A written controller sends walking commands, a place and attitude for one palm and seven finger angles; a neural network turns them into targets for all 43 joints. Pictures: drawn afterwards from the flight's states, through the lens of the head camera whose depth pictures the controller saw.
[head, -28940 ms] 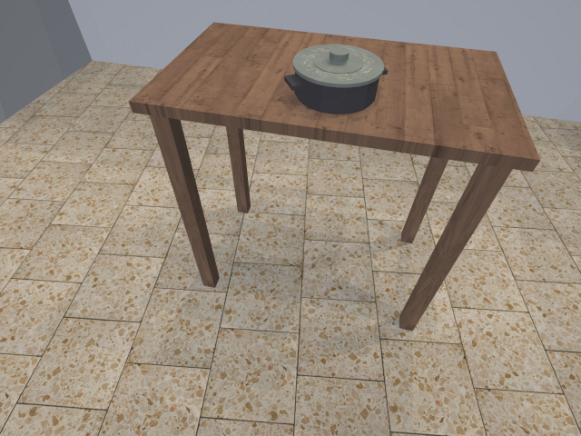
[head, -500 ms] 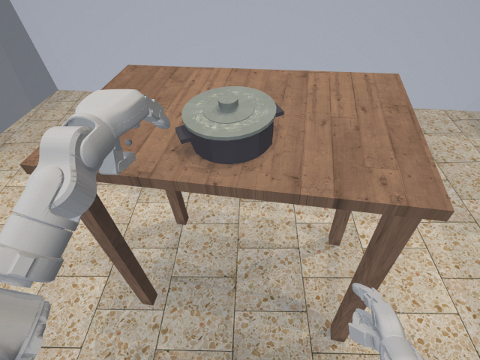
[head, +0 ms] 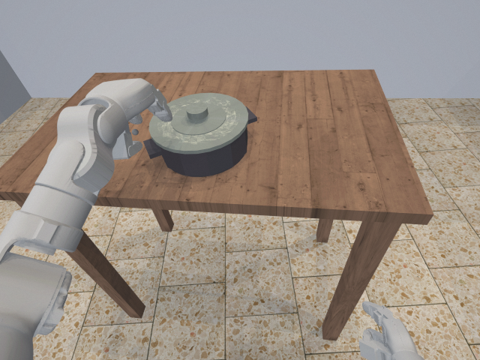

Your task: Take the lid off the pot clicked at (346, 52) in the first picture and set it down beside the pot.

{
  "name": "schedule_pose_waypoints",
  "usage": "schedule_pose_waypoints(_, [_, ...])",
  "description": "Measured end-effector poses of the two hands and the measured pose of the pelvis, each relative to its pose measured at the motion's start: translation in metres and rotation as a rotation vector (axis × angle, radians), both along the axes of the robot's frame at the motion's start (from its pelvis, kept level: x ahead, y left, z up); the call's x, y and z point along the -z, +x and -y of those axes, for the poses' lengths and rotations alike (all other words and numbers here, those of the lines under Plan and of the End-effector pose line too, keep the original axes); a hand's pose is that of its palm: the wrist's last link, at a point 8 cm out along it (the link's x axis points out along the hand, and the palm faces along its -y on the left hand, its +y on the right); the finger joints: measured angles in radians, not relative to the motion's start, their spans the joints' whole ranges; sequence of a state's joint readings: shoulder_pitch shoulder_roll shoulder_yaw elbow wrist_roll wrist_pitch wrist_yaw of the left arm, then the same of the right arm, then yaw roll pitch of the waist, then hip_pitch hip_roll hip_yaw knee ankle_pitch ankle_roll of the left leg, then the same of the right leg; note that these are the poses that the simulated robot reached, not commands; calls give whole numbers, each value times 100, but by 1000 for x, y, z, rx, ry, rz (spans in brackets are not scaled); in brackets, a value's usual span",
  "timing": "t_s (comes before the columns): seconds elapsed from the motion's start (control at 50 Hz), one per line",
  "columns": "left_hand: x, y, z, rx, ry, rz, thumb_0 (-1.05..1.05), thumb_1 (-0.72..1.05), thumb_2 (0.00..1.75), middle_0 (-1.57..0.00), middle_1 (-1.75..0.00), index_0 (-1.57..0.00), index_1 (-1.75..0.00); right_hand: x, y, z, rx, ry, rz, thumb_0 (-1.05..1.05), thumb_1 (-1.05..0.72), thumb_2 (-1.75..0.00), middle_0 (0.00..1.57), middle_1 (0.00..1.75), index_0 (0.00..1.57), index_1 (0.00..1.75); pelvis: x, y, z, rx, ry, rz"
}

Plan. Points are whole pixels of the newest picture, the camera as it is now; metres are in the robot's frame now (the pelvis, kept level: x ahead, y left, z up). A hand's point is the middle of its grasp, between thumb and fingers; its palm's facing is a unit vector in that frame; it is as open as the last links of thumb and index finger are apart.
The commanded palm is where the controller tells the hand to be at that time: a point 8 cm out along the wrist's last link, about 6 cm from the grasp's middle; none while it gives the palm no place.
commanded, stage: move the open hand above the knob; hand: left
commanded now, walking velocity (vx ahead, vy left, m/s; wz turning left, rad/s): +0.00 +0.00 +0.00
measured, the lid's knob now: (197, 111) +0.54 +0.13 +0.16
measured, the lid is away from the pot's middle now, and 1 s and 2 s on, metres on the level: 0.00 0.00 0.00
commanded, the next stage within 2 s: lower the open fingers around the knob in 1.96 s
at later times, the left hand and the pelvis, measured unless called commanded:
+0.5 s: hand (165, 104) +0.46 +0.16 +0.22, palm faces -0.22 -0.06 -0.97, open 10.0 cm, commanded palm +0.46 +0.16 +0.29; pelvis +0.03 +0.00 +0.00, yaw +0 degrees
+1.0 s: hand (197, 82) +0.53 +0.11 +0.23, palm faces -0.25 -0.06 -0.97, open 10.0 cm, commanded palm +0.50 +0.14 +0.29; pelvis +0.05 +0.00 +0.00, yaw -2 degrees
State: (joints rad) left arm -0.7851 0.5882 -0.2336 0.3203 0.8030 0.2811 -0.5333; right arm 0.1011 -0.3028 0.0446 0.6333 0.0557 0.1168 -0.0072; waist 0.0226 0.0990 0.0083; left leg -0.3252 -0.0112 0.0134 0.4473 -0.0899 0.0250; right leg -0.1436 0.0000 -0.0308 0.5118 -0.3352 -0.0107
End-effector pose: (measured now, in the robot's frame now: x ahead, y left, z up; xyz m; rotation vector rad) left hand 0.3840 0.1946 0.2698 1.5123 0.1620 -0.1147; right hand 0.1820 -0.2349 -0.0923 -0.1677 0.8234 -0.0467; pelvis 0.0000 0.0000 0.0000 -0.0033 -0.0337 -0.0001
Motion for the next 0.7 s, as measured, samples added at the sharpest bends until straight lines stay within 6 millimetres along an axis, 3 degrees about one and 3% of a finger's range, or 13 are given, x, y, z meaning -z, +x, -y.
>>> schedule_pose_waypoints(0.4, [-6,56,28,0,-6,-33,0,-39,171,-88,-8,-88,-8,6,14,5,24,9,-71,1,-90,-90,20,30,19,30,-1,24,1,-5,7,-49])
schedule_pose_waypoints(0.54, [-8,77,38,-11,6,-52,0,-39,171,-88,-8,-88,-8,12,4,5,47,10,-115,1,-90,-90,20,30,20,30,-1,28,0,-4,9,-66])
schedule_pose_waypoints(0.7, [-12,103,56,3,-1,-66,0,-39,171,-88,-8,-88,-8,20,-23,12,100,-5,-191,1,-90,-90,20,30,20,30,-2,33,-2,4,11,-87])
